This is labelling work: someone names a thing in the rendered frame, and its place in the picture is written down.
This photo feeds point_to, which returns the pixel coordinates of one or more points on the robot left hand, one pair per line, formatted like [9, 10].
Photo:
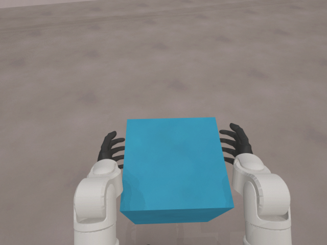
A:
[106, 152]

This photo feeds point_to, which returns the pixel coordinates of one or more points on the robot right forearm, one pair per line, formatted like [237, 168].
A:
[266, 200]

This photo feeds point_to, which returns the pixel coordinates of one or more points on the robot right hand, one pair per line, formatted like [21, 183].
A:
[241, 143]

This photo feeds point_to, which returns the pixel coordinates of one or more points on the carton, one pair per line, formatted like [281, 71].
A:
[174, 171]

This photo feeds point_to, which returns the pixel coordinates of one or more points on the robot left forearm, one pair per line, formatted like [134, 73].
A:
[95, 205]

